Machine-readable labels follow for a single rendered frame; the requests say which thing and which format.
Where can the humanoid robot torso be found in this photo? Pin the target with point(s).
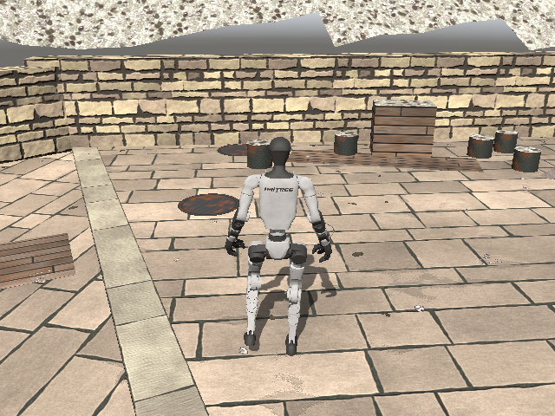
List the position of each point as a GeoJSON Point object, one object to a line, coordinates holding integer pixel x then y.
{"type": "Point", "coordinates": [278, 208]}

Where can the robot right shin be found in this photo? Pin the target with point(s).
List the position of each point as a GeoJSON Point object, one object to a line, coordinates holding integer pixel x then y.
{"type": "Point", "coordinates": [293, 316]}

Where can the left robot forearm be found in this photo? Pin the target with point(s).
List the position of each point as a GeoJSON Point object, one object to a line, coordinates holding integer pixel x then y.
{"type": "Point", "coordinates": [235, 228]}

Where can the left robot hand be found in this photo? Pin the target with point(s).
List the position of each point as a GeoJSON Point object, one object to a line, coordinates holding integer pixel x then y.
{"type": "Point", "coordinates": [237, 244]}

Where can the right robot forearm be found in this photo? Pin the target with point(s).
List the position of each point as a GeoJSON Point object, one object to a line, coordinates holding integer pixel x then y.
{"type": "Point", "coordinates": [321, 231]}

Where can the robot right upper arm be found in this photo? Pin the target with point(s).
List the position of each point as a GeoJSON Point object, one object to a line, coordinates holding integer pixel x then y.
{"type": "Point", "coordinates": [310, 197]}

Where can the right robot hand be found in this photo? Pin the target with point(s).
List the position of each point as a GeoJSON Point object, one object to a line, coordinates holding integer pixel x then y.
{"type": "Point", "coordinates": [327, 249]}

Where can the robot left upper arm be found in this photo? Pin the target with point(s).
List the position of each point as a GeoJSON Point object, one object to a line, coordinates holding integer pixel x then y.
{"type": "Point", "coordinates": [251, 182]}

